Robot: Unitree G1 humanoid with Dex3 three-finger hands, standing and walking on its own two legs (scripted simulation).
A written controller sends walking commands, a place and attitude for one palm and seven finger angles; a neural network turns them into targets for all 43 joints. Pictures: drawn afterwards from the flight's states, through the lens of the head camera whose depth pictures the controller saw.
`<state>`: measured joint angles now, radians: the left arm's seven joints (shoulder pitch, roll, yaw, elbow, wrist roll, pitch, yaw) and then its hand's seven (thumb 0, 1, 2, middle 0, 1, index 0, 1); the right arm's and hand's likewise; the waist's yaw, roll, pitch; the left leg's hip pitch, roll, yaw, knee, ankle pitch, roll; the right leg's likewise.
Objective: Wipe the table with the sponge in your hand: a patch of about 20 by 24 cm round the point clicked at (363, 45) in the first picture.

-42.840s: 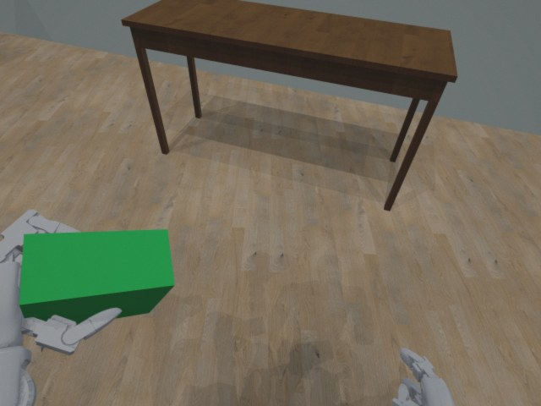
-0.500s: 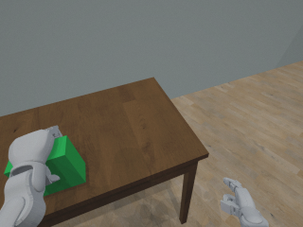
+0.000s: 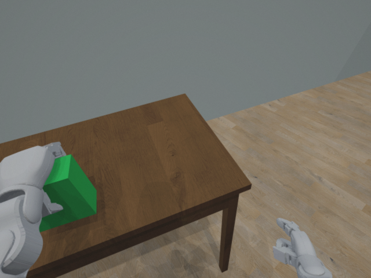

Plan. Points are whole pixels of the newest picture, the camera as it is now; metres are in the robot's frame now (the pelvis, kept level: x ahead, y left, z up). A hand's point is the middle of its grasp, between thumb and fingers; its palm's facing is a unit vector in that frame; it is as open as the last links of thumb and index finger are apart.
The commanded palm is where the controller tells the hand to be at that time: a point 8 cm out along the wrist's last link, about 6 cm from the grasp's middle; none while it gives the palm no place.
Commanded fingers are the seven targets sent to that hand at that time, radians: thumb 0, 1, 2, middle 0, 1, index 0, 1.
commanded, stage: lift the sponge slowly off the table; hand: left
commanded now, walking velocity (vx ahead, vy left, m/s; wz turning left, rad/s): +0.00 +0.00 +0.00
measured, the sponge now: (57, 201) +0.22 +0.32 +0.08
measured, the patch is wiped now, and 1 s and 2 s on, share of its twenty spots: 1.00 1.00 1.00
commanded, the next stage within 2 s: bring the sponge back beside the body in 0.56 s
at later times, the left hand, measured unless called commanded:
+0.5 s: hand (46, 166) +0.24 +0.30 +0.17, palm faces +0.15 -0.09 -0.98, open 10.4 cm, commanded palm +0.20 +0.31 +0.24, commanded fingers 0.00 0.10 1.30 -1.20 -1.60 -1.20 -1.60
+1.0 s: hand (46, 184) +0.22 +0.30 +0.15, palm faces +0.11 -0.11 -0.99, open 10.4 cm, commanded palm +0.18 +0.30 +0.23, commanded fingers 0.00 0.10 1.30 -1.20 -1.60 -1.20 -1.60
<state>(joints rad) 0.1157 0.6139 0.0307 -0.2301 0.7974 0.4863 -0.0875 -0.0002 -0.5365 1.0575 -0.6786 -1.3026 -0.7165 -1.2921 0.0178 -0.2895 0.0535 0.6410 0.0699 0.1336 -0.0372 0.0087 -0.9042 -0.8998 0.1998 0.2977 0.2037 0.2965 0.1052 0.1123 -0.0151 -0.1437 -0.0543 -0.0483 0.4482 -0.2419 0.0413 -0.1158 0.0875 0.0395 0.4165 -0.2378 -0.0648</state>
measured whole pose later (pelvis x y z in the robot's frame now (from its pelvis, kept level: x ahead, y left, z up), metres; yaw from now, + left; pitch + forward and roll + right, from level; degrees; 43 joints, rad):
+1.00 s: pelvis -0.01 +0.00 +0.00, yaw +0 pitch -4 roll +0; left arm 0.09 0.62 0.00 -0.32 0.78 0.52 -0.12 0.00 -0.54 1.06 -0.68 -1.30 -0.72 -1.29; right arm 0.00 -0.28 0.07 0.62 0.07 0.13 -0.04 0.01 -0.90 -0.90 0.20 0.30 0.20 0.30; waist 0.12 0.12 -0.01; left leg -0.16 -0.06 -0.05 0.45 -0.23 0.04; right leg -0.13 0.08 0.03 0.43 -0.23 -0.06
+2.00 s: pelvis +0.00 -0.01 +0.00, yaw +0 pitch -5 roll +0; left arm 0.29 0.55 -0.02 -0.43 0.79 0.52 -0.03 0.00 -0.54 1.06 -0.68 -1.30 -0.72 -1.29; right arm 0.01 -0.28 0.06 0.62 0.06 0.13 -0.03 0.01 -0.90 -0.90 0.20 0.30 0.20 0.30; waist 0.13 0.12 -0.02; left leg -0.12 -0.05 -0.05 0.46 -0.25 0.03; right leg -0.10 0.10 0.04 0.43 -0.24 -0.07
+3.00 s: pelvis -0.06 +0.03 -0.02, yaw +1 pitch +1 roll -2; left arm 0.48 0.37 0.31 -0.52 -0.06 -0.04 0.12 0.00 -0.54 1.06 -0.68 -1.31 -0.72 -1.30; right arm 0.23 -0.23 0.02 0.57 0.03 0.06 -0.06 0.01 -0.90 -0.90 0.20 0.30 0.20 0.30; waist -0.01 0.03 -0.07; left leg -0.43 -0.07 -0.02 0.65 -0.26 0.07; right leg -0.38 0.07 0.03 0.60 -0.23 -0.01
